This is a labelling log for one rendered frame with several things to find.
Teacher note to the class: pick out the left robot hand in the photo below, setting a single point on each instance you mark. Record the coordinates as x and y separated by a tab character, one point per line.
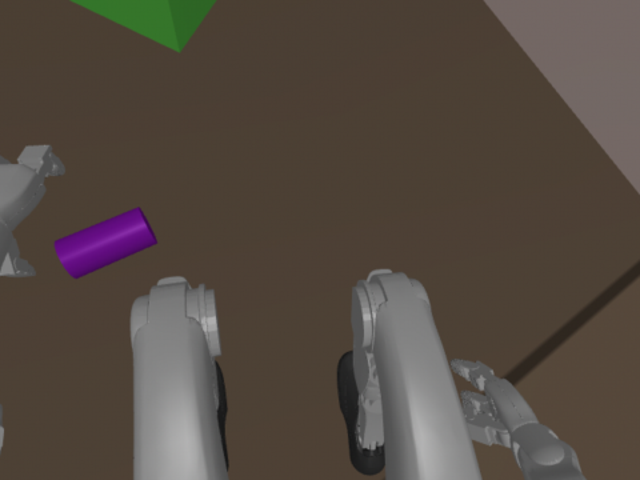
21	189

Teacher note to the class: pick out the can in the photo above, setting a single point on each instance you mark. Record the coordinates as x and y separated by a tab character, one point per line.
105	243

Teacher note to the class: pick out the right robot arm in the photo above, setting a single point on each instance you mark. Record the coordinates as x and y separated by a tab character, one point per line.
542	456

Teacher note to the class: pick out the right robot hand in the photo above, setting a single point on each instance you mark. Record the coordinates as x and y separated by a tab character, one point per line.
494	417

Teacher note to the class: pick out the right robot foot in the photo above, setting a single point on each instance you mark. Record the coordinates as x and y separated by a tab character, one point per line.
364	461

